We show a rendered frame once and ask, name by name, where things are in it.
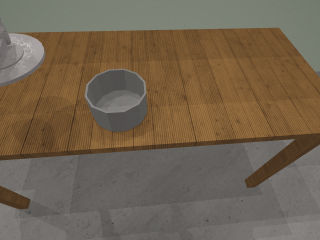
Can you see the robot left hand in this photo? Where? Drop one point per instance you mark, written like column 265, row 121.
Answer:
column 4, row 34

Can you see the table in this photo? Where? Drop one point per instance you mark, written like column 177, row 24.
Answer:
column 203, row 87

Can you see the lid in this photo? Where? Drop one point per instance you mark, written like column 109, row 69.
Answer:
column 22, row 57

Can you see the pot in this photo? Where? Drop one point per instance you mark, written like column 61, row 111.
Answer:
column 117, row 99

